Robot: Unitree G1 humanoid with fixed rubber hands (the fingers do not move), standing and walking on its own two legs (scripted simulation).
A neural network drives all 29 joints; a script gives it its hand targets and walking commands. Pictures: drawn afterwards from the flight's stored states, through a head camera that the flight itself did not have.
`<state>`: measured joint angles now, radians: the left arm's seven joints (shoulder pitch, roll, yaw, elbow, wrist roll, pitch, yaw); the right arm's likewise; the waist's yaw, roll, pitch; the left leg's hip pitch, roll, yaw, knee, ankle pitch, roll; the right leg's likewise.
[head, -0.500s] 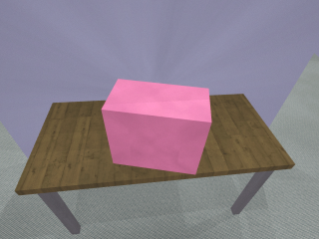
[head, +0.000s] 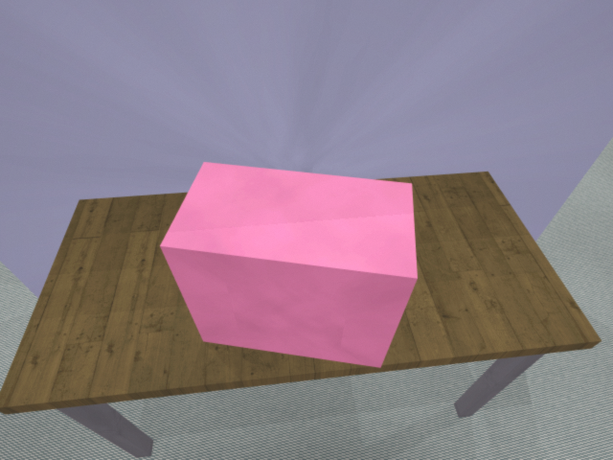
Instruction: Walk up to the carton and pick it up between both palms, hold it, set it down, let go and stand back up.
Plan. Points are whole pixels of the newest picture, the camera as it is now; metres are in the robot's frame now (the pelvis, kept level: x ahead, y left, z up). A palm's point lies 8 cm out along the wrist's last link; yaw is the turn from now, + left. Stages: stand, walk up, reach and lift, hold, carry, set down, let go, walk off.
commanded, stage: stand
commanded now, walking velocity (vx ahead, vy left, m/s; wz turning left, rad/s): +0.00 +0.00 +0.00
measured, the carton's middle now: (297, 270) +0.41 +0.04 -0.03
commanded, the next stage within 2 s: none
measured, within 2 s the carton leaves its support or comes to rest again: neither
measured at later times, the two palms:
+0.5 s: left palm out of the picture +0.13 +0.24 -0.10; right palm out of the picture +0.13 -0.26 -0.10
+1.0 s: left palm out of the picture +0.03 +0.24 -0.10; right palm out of the picture +0.04 -0.26 -0.11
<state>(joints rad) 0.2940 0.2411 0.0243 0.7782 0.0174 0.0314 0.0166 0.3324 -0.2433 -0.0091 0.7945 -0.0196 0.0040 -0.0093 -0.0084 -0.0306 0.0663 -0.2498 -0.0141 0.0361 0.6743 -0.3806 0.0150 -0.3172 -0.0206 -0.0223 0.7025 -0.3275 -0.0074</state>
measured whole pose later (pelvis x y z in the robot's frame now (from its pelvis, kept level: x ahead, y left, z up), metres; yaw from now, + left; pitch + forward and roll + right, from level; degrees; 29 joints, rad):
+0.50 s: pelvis +0.01 -0.01 +0.01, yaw +1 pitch -2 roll +0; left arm 0.17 0.26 0.00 0.73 0.00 0.04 0.01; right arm 0.20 -0.25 0.01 0.74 0.00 0.04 -0.01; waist 0.00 0.00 0.08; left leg -0.22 0.01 0.00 0.63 -0.37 -0.01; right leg -0.27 0.00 -0.06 0.63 -0.33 -0.03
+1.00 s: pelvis -0.02 -0.01 +0.02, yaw +1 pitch -3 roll +0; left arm 0.29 0.24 0.00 0.85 0.00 0.01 0.01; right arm 0.30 -0.25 0.00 0.84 -0.01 0.02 0.00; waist 0.00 0.01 0.06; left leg -0.19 0.01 0.00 0.51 -0.26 -0.01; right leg -0.23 0.01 -0.05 0.50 -0.22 -0.03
